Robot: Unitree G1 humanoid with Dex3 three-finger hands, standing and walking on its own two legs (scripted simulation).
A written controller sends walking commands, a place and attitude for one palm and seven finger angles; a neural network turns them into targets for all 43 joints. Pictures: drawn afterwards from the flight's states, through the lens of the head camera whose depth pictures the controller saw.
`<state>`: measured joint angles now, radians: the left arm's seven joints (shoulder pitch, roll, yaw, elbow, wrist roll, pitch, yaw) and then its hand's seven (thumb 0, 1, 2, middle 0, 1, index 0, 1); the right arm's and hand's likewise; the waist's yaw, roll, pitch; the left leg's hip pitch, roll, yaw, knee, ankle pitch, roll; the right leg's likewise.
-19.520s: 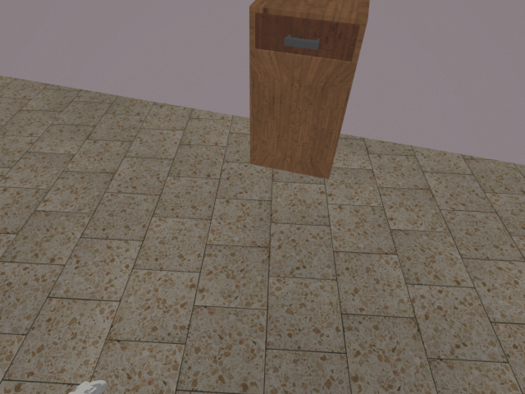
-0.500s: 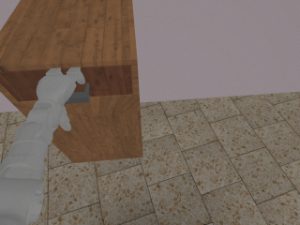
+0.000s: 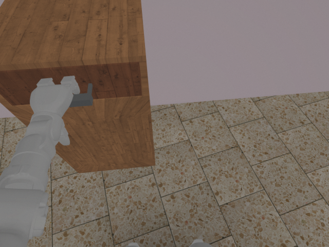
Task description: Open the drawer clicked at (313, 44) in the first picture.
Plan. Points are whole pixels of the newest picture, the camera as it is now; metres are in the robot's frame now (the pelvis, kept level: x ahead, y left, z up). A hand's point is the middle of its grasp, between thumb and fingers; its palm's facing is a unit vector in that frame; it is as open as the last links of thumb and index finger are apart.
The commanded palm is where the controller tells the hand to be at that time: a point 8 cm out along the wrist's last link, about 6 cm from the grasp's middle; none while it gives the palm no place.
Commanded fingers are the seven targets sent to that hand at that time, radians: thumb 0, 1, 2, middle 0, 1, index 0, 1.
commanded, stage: lower the fingers behind the handle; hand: left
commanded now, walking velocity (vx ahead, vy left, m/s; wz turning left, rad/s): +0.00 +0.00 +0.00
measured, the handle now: (68, 94) +0.53 +0.28 +0.01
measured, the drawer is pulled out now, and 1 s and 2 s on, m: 0.00 0.00 0.00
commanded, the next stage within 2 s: lift the fingers back up to retry in 1.04 s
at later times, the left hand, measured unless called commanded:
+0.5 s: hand (61, 113) +0.45 +0.28 +0.03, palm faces -0.04 +0.01 -1.00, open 13.8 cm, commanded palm +0.43 +0.27 +0.05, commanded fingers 0.00 -0.50 0.30 -0.30 -1.20 -0.30 -1.20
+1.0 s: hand (61, 114) +0.45 +0.27 +0.02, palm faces -0.03 +0.02 -1.00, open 14.0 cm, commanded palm +0.43 +0.27 +0.04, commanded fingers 0.00 -0.50 0.30 -0.30 -1.20 -0.30 -1.20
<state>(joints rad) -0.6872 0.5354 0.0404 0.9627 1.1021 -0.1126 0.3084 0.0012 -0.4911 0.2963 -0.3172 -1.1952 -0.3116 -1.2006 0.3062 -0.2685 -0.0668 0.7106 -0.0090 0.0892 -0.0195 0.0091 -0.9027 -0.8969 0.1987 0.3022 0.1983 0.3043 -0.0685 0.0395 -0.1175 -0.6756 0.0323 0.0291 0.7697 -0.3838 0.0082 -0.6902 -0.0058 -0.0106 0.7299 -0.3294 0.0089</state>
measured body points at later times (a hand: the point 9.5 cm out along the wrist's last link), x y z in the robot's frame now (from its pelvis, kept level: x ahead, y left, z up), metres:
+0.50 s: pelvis -0.01 +0.00 -0.01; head +0.09 +0.00 +0.43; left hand +0.44 +0.27 +0.08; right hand +0.03 -0.28 -0.14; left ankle -0.02 +0.11 -0.71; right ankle +0.01 -0.13 -0.71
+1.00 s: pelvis -0.03 +0.00 -0.02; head +0.07 +0.01 +0.42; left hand +0.44 +0.27 +0.08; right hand -0.01 -0.27 -0.15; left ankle -0.02 +0.11 -0.71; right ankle +0.01 -0.13 -0.71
